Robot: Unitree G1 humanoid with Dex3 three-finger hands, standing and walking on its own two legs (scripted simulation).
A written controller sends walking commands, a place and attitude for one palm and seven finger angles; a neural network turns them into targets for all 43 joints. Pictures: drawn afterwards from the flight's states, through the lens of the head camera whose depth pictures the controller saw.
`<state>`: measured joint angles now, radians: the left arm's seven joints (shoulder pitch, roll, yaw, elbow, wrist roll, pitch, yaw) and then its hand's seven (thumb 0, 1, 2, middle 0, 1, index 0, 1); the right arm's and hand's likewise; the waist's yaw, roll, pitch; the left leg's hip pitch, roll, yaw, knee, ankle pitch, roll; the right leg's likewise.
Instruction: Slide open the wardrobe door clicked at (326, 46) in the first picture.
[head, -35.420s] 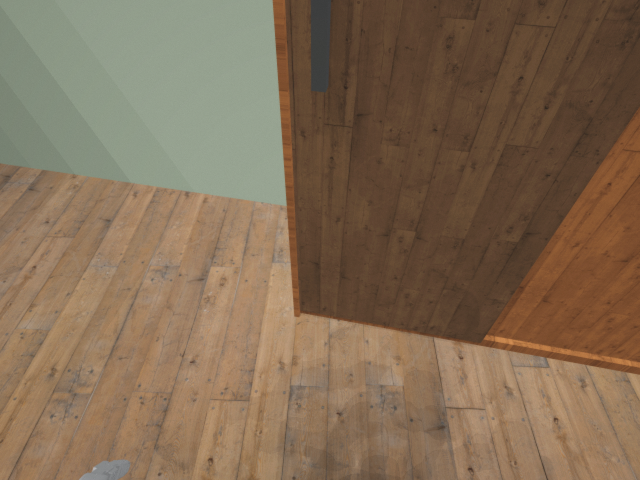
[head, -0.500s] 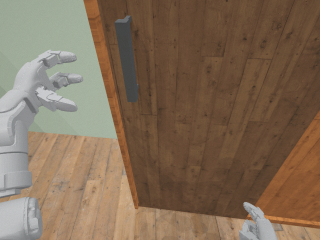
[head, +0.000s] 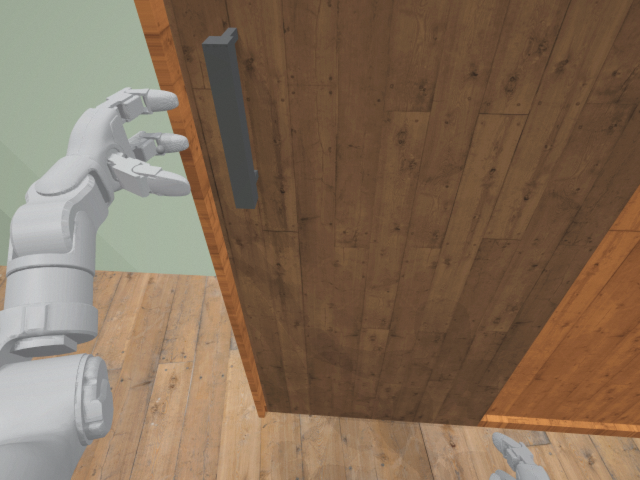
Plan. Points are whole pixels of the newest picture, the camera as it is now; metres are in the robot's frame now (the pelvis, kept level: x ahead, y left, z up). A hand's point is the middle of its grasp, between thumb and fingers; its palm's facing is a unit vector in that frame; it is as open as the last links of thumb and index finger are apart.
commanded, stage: move the hooked fingers beside the handle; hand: left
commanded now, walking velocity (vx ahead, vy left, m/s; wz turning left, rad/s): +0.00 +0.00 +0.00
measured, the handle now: (239, 124) +0.47 +0.13 +0.25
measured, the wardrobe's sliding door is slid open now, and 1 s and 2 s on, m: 0.01 0.01 0.01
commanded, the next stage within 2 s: feel for the door with the fingertips in 0.98 s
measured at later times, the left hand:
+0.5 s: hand (180, 145) +0.42 +0.19 +0.25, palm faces +0.04 -1.00 -0.02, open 14.0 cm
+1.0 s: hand (182, 143) +0.42 +0.19 +0.25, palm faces +0.03 -1.00 -0.02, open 14.0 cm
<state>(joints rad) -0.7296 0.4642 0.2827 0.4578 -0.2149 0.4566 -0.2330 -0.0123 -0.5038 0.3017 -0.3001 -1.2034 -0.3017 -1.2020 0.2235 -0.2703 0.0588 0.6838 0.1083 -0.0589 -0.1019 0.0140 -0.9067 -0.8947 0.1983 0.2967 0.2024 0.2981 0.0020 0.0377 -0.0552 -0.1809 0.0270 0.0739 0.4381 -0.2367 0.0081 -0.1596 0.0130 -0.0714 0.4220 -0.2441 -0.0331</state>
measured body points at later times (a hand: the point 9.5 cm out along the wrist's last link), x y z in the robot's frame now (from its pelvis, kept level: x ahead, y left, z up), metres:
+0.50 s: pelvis +0.01 -0.01 +0.00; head -0.01 -0.02 +0.45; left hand +0.41 +0.25 +0.25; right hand +0.15 -0.26 -0.10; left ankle +0.00 +0.11 -0.74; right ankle -0.01 -0.10 -0.74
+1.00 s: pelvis +0.00 +0.00 +0.00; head -0.02 -0.02 +0.45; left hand +0.41 +0.24 +0.25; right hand +0.15 -0.25 -0.10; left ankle +0.00 +0.11 -0.74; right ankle -0.01 -0.10 -0.74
